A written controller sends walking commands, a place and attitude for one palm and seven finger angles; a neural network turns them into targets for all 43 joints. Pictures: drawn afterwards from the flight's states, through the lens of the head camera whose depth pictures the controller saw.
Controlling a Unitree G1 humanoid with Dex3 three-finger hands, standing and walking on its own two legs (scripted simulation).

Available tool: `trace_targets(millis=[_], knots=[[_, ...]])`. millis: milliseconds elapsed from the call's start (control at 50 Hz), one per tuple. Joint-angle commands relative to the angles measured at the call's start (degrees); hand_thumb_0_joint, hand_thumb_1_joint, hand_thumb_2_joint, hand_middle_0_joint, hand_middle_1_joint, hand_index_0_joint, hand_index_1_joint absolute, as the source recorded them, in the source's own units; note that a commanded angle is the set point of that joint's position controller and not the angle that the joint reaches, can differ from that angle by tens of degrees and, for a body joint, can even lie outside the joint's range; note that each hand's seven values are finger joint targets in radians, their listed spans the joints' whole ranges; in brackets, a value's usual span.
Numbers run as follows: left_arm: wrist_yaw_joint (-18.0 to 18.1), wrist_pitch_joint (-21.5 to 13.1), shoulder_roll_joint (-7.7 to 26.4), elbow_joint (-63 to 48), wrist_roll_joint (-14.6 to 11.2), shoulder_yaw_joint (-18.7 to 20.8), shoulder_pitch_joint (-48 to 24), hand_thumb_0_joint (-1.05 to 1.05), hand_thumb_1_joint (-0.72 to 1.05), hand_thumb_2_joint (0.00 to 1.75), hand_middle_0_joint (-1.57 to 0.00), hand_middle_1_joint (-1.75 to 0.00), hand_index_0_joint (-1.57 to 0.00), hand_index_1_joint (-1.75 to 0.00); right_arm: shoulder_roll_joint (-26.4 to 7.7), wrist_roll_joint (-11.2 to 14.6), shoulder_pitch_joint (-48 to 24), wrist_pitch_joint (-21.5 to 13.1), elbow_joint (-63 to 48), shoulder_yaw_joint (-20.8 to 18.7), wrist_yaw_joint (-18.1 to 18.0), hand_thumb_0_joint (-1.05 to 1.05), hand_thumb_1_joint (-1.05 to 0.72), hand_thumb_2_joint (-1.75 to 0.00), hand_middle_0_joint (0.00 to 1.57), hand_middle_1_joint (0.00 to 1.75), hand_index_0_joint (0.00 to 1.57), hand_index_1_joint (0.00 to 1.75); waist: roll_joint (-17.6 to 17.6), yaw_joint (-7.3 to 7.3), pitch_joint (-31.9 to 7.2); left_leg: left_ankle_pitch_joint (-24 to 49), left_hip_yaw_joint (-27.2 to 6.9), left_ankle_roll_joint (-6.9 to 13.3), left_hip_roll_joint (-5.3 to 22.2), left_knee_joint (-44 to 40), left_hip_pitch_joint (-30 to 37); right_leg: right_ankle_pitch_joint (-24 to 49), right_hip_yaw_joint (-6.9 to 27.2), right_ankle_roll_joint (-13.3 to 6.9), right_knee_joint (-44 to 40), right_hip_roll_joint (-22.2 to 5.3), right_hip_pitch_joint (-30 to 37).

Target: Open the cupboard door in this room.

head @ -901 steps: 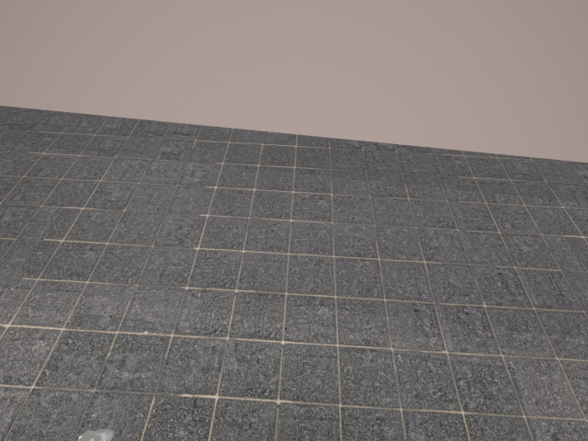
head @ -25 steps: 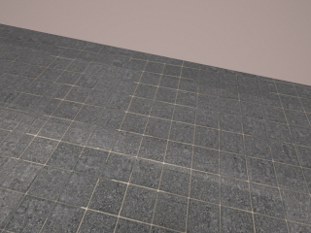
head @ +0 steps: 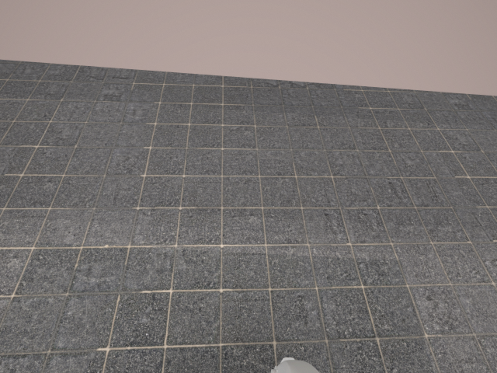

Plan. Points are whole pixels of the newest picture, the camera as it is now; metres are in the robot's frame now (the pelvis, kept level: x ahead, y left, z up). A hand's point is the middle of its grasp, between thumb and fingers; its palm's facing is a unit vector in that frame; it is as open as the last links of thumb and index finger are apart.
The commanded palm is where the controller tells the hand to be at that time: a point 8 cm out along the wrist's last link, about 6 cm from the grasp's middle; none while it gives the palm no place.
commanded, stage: turn or walk to find it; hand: left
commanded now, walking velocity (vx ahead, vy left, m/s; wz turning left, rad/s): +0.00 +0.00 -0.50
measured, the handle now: out of the picture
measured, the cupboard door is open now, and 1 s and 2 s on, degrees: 0 0 0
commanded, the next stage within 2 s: none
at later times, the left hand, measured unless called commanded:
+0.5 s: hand (179, 369) +0.14 +0.13 -0.15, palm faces -0.25 -0.94 -0.24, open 7.4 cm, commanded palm none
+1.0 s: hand (166, 346) +0.18 +0.16 -0.16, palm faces -0.46 -0.86 -0.22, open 7.4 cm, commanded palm none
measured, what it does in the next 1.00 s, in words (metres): steps on the spot, turning right: right foot, then left foot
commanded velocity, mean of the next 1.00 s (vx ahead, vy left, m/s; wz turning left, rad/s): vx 0.00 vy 0.00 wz -0.50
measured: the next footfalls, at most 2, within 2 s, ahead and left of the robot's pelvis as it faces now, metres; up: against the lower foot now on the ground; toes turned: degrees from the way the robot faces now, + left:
right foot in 0.26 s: +0.02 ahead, -0.15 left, +0.00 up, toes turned -15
left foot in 0.68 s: +0.09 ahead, +0.09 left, +0.00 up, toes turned -17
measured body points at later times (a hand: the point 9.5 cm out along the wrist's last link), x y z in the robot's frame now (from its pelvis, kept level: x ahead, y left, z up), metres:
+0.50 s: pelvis +0.00 -0.03 +0.00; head +0.04 -0.06 +0.45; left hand +0.16 +0.17 -0.13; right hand +0.00 -0.31 -0.15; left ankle +0.02 +0.12 -0.67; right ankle -0.02 -0.14 -0.73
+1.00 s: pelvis +0.01 +0.01 +0.01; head +0.05 +0.00 +0.46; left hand +0.20 +0.20 -0.14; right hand -0.07 -0.23 -0.13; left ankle +0.05 +0.10 -0.73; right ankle -0.09 -0.11 -0.66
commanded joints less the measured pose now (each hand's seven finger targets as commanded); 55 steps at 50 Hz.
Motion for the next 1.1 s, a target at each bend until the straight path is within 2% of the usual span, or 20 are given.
trace_targets(millis=[0, 100, 160, 200, 220, 240, 260, 300, 360, 540, 620, 640, 660, 680, 700, 720, 780, 960, 1040, 1080], knots=[[-0.63, -1.45, 3.88, -5.87, 0.35, 1.09, -1.87, 0.0, 0.9, 0.9, -0.2, -0.3, -0.2, -0.3, -9.17, -0.61, -2.09, -1.55, -4.87, -2.02, -0.4, 0.0, -0.9, -0.9, 0.2, 0.3, 0.2, 0.3, 10.93, 0.3, -2.14, 14.44, -9.29, 7.75, 15.94, -14.44, 2.56, -0.99, -1.96, 1.6, 14.28, -3.31, -6.37], [-0.92, -1.74, 2.71, -8.45, 0.11, -0.18, -6.63, 0.0, 0.9, 0.9, -0.2, -0.3, -0.2, -0.3, -10.57, -0.62, 3.9, -1.44, -2.85, -2.88, 0.1, 0.0, -0.9, -0.9, 0.2, 0.3, 0.2, 0.3, 12.91, -2.73, -4.45, 28.73, -4.38, 7.78, 17.0, -10.01, 8.61, -2.06, -6.29, 1.97, 0.28, -3.92, -1.49], [-0.76, -2.34, 3.14, -8.93, 0.06, -0.46, -6.27, 0.0, 0.9, 0.9, -0.2, -0.3, -0.2, -0.3, -11.68, -0.63, 3.98, -0.94, -2.79, -3.46, 0.69, 0.0, -0.9, -0.9, 0.2, 0.3, 0.2, 0.3, 14.87, -2.92, -5.12, 31.78, -2.36, 6.44, 17.35, -6.34, 8.93, -0.87, -8.58, 1.03, -9.07, -2.55, 3.4], [-0.64, -3.03, 4.45, -8.09, 0.08, -0.15, -2.3, 0.0, 0.9, 0.9, -0.2, -0.3, -0.2, -0.3, -12.2, -0.34, 2.81, -0.75, -3.27, -3.6, 0.9, 0.0, -0.9, -0.9, 0.2, 0.3, 0.2, 0.3, 12.75, -0.5, -6.55, 30.03, 0.49, 3.37, 16.12, -0.35, 6.69, 8.86, -9.4, 0.34, -21.09, -2.19, 10.97], [-0.38, -3.7, 7.32, -6.89, 0.28, 0.28, 1.54, 0.0, 0.9, 0.9, -0.2, -0.3, -0.2, -0.3, -11.41, 0.05, 3.15, -0.75, -3.57, -3.51, 1.13, 0.0, -0.9, -0.9, 0.2, 0.3, 0.2, 0.3, 7.02, 1.25, -8.68, 24.45, 3.05, 0.25, 13.76, 7.63, 2.13, 18.83, -6.53, -0.58, -28.72, -4.7, 19.97], [0.52, -4.5, 14.07, -6.09, 0.75, 1.51, 4.61, 0.0, 0.9, 0.9, -0.2, -0.3, -0.2, -0.3, -6.79, 0.34, 2.88, -0.62, -5.8, -2.32, 1.4, 0.0, -0.9, -0.9, 0.2, 0.3, 0.2, 0.3, -11.57, 2.73, -9.38, -4.78, 6.1, -3.56, 7.39, 20.09, -14.93, 40.46, 10.65, -5.5, -30.17, -18.96, 31.74], [1.09, -4.19, 15.65, -5.53, -0.34, 1.58, 6.87, 0.0, 0.9, 0.9, -0.2, -0.3, -0.2, -0.3, -6.08, 0.47, -0.81, 0.2, -7.89, -1.64, 0.97, 0.0, -0.9, -0.9, 0.2, 0.3, 0.2, 0.3, -12.74, 4.13, -9.43, -19.36, 0.45, -4.38, 4.06, 28.99, -19.1, 57.35, 15.25, -10.97, -28.02, -25.4, 28.25], [1.96, -3.71, 13.81, -6.76, -0.14, 1.93, 3.26, 0.0, 0.9, 0.9, -0.2, -0.3, -0.2, -0.3, -6.69, 0.46, -3.78, 0.99, -7.81, -1.49, 0.18, 0.0, -0.9, -0.9, 0.2, 0.3, 0.2, 0.3, -11.79, 3.38, -6.51, -15.68, -6.18, -3.81, 3.99, 36.13, -21.45, 44.02, 16.43, -13.66, -29.91, -21.7, 22.72], [1.79, -3.54, 10.57, -9.4, -0.04, 0.96, -4.13, 0.0, 0.9, 0.9, -0.2, -0.3, -0.2, -0.3, -6.67, 0.06, -0.83, 1.15, -5.6, -1.59, 0.87, 0.0, -0.9, -0.9, 0.2, 0.3, 0.2, 0.3, -4.62, -0.35, -6.84, -6.59, -4.87, -4.88, 4.16, 34.08, -17.24, 34.87, 8.35, -10.51, -29.63, -15.7, 18.61], [1.26, -3.54, 11.98, -8.7, 0.55, 1.59, -1.75, 0.0, 0.9, 0.9, -0.2, -0.3, -0.2, -0.3, -6.34, 0.56, -3.78, 0.32, -7.72, -1.13, 0.64, 0.0, -0.9, -0.9, 0.2, 0.3, 0.2, 0.3, -5.37, 0.78, -7.02, -7.26, -3.57, -4.85, 1.0, 17.3, -11.38, 31.7, 14.61, -12.13, -29.46, -14.37, 15.84], [1.14, -2.88, 11.47, -9.15, 0.0, 1.63, -5.17, 0.0, 0.9, 0.9, -0.2, -0.3, -0.2, -0.3, -6.37, 0.9, 3.48, -0.77, -6.25, -1.08, 0.06, 0.0, -0.9, -0.9, 0.2, 0.3, 0.2, 0.3, -5.21, -3.0, -8.79, 2.2, -2.34, -3.79, -0.38, -2.0, 2.49, 29.04, 15.08, -8.14, -24.29, -11.19, 9.45], [0.97, -2.63, 9.32, -9.79, -0.37, 1.24, -5.19, 0.0, 0.9, 0.9, -0.2, -0.3, -0.2, -0.3, -8.36, 0.78, 5.63, -1.43, -5.7, -1.34, -0.11, 0.0, -0.9, -0.9, 0.2, 0.3, 0.2, 0.3, 0.73, -3.82, -9.72, 5.11, -5.73, -2.55, 3.06, -9.44, 9.65, 23.31, 12.2, -5.33, -19.24, -7.25, 4.05], [0.47, -2.31, 5.7, -10.25, -0.74, 0.58, -3.17, 0.0, 0.9, 0.9, -0.2, -0.3, -0.2, -0.3, -13.33, 0.15, 5.33, -1.7, -6.48, -2.25, -0.01, 0.0, -0.9, -0.9, 0.2, 0.3, 0.2, 0.3, 17.67, -3.22, -9.46, 8.41, -20.27, 1.65, 16.72, -15.35, 14.01, 3.87, 4.87, -1.66, -7.55, 0.8, -5.59], [0.37, -2.09, 5.53, -10.53, -0.11, 0.54, -2.14, 0.0, 0.9, 0.9, -0.2, -0.3, -0.2, -0.3, -16.2, 0.01, 4.07, -1.32, -7.64, -2.73, 0.0, 0.0, -0.9, -0.9, 0.2, 0.3, 0.2, 0.3, 22.81, -2.7, -8.26, 10.58, -25.39, 6.15, 25.23, -17.11, 9.53, -10.45, 0.45, 0.5, 5.24, 1.09, -8.01], [0.37, -1.69, 7.36, -9.63, 0.49, 1.01, -3.66, 0.0, 0.9, 0.9, -0.2, -0.3, -0.2, -0.3, -14.06, -0.17, 2.31, -1.5, -7.47, -2.35, -0.34, 0.0, -0.9, -0.9, 0.2, 0.3, 0.2, 0.3, 21.02, -3.14, -6.17, 10.99, -23.74, 6.74, 23.73, -17.55, 4.61, -8.62, 2.95, 1.26, 12.26, -0.62, -7.32], [-0.14, -1.8, 7.66, -9.22, 0.49, 1.65, -4.16, 0.0, 0.9, 0.9, -0.2, -0.3, -0.2, -0.3, -12.08, -0.34, -0.17, -1.49, -8.29, -1.74, -0.33, 0.0, -0.9, -0.9, 0.2, 0.3, 0.2, 0.3, 16.56, -1.47, -3.34, 10.83, -19.23, 6.7, 20.27, -16.93, 1.26, -5.35, 2.28, 1.28, 16.31, -1.29, -6.68], [-1.0, -1.71, 5.73, -7.68, 0.34, 1.34, -1.28, 0.0, 0.9, 0.9, -0.2, -0.3, -0.2, -0.3, -9.31, -0.3, -1.44, -1.94, -8.61, -1.32, -0.22, 0.0, -0.9, -0.9, 0.2, 0.3, 0.2, 0.3, 10.84, -0.07, -4.26, 19.66, -7.64, 5.64, 15.06, -13.88, 4.47, 1.58, -0.7, 2.42, 20.08, -2.61, -7.13], [-1.09, -1.63, 3.13, -9.51, 0.11, 0.02, -7.31, 0.0, 0.9, 0.9, -0.2, -0.3, -0.2, -0.3, -10.21, -0.25, 6.4, -1.62, -4.19, -3.02, 0.36, 0.0, -0.9, -0.9, 0.2, 0.3, 0.2, 0.3, 13.34, -3.86, -5.84, 29.47, -2.15, 7.71, 18.23, -10.42, 12.05, -2.04, -5.91, 3.04, 3.26, -4.89, -4.19], [-0.84, -2.48, 2.92, -9.4, 0.04, -0.3, -6.25, 0.0, 0.9, 0.9, -0.2, -0.3, -0.2, -0.3, -11.3, -0.42, 5.35, -1.29, -3.36, -3.69, 0.87, 0.0, -0.9, -0.9, 0.2, 0.3, 0.2, 0.3, 15.68, -3.28, -7.0, 31.77, 0.73, 6.16, 18.89, -6.33, 10.59, -1.31, -8.43, 1.22, -9.22, -3.4, 3.02], [-0.55, -3.09, 4.05, -8.16, 0.09, 0.01, -1.97, 0.0, 0.9, 0.9, -0.2, -0.3, -0.2, -0.3, -11.12, -0.14, 4.07, -1.06, -3.5, -3.7, 1.09, 0.0, -0.9, -0.9, 0.2, 0.3, 0.2, 0.3, 12.72, -0.6, -7.7, 27.26, 3.82, 2.79, 17.64, -0.51, 5.95, 9.46, -9.6, 0.11, -21.09, -2.58, 12.01]])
